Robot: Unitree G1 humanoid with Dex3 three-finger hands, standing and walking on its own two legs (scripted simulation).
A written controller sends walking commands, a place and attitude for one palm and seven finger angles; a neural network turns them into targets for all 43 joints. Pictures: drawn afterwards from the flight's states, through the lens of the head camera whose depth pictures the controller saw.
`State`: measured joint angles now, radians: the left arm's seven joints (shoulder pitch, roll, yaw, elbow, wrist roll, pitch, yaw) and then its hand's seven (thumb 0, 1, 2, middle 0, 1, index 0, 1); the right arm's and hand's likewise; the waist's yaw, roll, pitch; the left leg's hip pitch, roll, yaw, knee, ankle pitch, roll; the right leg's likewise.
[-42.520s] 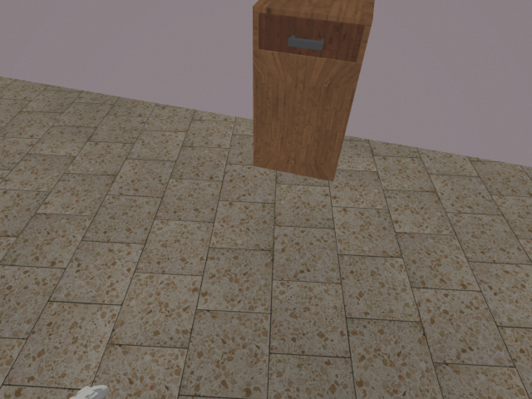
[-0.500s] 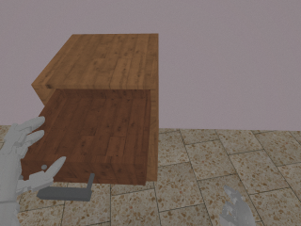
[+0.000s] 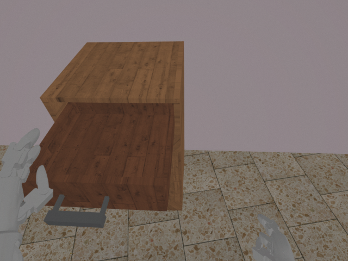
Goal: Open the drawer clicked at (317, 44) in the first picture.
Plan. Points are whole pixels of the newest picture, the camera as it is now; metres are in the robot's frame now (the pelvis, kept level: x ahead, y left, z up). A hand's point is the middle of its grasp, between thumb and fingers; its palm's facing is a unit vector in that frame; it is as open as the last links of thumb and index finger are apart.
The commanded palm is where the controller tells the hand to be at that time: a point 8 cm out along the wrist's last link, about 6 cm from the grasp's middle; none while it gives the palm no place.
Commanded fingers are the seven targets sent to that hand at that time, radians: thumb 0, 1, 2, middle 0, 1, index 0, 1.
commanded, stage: step back with the hand held close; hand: left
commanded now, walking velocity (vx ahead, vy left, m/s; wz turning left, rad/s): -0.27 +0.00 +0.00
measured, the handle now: (79, 209) +0.23 +0.28 -0.03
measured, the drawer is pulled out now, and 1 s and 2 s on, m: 0.30 0.30 0.30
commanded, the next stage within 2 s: stop stepping back and stand still in 1.12 s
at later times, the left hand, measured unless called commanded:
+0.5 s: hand (21, 223) +0.13 +0.26 +0.15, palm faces +0.35 -0.82 -0.45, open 7.5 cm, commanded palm +0.07 +0.30 +0.17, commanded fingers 0.00 0.90 0.90 -0.20 -0.30 -0.20 -0.30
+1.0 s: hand out of the picture +0.05 +0.20 +0.16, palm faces +0.33 -0.83 -0.46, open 7.5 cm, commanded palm -0.02 +0.25 +0.17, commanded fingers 0.00 0.90 0.90 -0.20 -0.30 -0.20 -0.30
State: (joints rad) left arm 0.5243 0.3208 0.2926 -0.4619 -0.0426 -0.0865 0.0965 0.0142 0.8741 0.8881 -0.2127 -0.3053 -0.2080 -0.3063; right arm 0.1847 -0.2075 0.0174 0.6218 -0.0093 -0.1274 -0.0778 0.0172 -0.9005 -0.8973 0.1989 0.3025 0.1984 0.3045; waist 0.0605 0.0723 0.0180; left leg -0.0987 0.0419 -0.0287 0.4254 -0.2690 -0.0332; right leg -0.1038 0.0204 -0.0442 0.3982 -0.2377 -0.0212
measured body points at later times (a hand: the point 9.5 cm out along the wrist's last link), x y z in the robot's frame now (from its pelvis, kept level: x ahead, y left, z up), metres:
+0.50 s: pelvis -0.06 +0.02 -0.01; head -0.05 +0.04 +0.44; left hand +0.11 +0.30 +0.17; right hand +0.12 -0.21 -0.07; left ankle -0.02 +0.14 -0.74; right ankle -0.01 -0.10 -0.74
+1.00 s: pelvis -0.16 -0.02 -0.03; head -0.15 -0.02 +0.42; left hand +0.03 +0.25 +0.18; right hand -0.02 -0.25 -0.12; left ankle -0.04 +0.13 -0.74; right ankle -0.18 -0.11 -0.75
